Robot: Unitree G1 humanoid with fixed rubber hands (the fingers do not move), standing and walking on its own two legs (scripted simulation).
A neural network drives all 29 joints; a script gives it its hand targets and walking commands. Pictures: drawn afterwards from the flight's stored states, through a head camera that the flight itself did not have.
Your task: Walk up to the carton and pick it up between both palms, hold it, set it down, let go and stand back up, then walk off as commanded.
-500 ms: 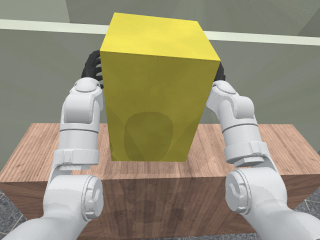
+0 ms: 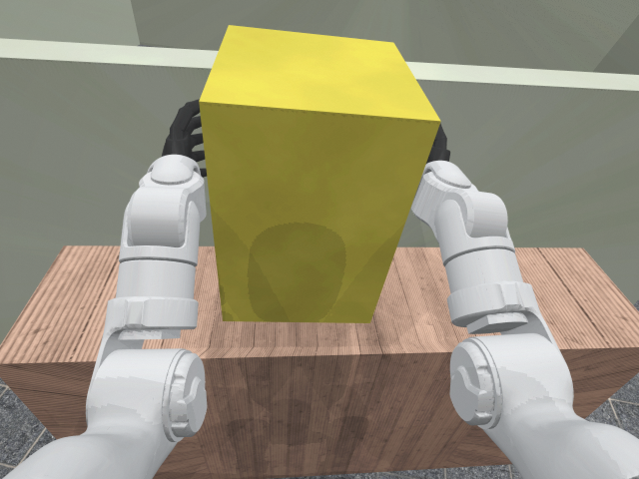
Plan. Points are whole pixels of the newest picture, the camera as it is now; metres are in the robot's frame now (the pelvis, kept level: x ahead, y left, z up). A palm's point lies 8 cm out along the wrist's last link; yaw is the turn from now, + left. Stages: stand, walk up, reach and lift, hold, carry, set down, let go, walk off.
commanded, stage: hold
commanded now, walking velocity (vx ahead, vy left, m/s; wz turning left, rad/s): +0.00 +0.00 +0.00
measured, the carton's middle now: (305, 186) +0.41 +0.03 +0.21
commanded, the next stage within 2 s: set down in 0.24 s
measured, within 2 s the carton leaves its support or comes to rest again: neither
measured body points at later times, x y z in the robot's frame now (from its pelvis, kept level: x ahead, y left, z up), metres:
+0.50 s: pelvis +0.01 +0.00 +0.00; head -0.06 +0.03 +0.44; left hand +0.40 +0.18 +0.24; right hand +0.41 -0.11 +0.25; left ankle +0.09 +0.15 -0.74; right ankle +0.01 -0.10 -0.74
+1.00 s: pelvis +0.02 -0.02 +0.00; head -0.01 +0.01 +0.45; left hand +0.43 +0.17 +0.20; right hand +0.44 -0.12 +0.20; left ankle +0.09 +0.15 -0.74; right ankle +0.01 -0.10 -0.74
